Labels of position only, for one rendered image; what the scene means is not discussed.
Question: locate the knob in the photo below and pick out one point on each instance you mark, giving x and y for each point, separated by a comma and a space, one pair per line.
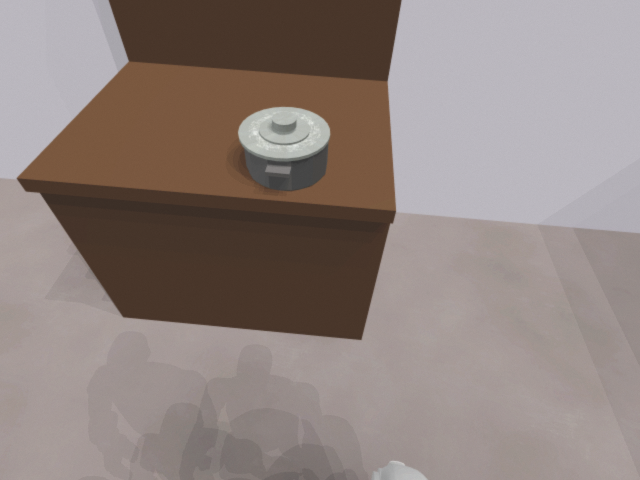
284, 121

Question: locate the pot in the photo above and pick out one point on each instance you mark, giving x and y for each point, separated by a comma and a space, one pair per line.
287, 176

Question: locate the table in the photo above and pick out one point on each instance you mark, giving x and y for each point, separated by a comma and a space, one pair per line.
150, 180

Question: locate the lid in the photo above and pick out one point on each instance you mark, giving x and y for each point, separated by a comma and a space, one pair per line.
258, 137

